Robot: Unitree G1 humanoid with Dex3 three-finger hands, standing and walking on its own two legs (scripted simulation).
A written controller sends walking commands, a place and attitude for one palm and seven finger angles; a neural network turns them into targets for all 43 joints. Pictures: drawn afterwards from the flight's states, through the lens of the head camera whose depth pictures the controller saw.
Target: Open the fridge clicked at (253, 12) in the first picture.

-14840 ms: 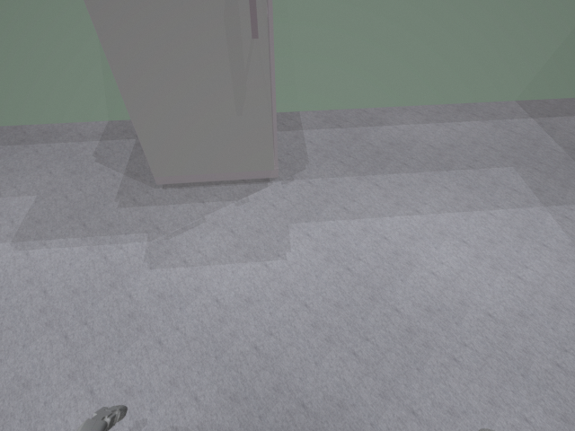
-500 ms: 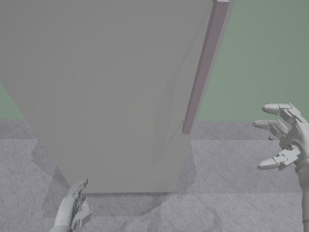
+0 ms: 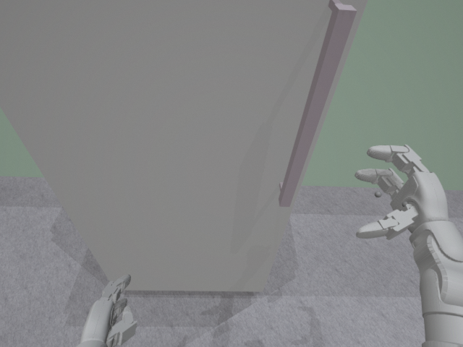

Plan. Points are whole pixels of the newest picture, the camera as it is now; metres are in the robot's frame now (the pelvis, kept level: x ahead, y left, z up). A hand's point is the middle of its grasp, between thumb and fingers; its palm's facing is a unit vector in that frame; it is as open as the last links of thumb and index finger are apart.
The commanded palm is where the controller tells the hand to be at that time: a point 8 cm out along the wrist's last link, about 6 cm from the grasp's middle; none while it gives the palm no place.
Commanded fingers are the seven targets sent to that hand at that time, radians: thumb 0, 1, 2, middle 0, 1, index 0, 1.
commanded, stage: move the hooked fingers beside the handle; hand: right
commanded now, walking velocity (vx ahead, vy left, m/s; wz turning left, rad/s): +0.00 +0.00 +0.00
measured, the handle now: (303, 126) +0.45 -0.10 +0.18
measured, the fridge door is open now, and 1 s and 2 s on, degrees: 0 0 0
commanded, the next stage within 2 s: none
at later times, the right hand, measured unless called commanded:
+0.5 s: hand (352, 177) +0.36 -0.18 +0.15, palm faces +0.01 +1.00 -0.02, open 14.0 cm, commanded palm +0.33 -0.23 +0.15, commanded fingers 0.00 0.50 -0.30 0.30 1.20 0.30 1.20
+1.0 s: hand (332, 161) +0.40 -0.16 +0.14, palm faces -0.03 +1.00 +0.01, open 14.0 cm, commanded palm +0.37 -0.22 +0.14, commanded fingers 0.00 0.50 -0.30 0.30 1.20 0.30 1.20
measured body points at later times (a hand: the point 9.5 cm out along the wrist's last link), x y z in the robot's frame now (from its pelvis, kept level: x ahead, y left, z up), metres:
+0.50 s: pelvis +0.00 +0.01 +0.00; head -0.01 +0.03 +0.45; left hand +0.15 +0.26 -0.09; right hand +0.35 -0.23 +0.16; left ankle +0.00 +0.10 -0.74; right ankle +0.00 -0.09 -0.74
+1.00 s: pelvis +0.00 +0.01 +0.00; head +0.00 +0.02 +0.45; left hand +0.11 +0.27 -0.10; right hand +0.40 -0.21 +0.14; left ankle +0.00 +0.10 -0.74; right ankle +0.00 -0.09 -0.74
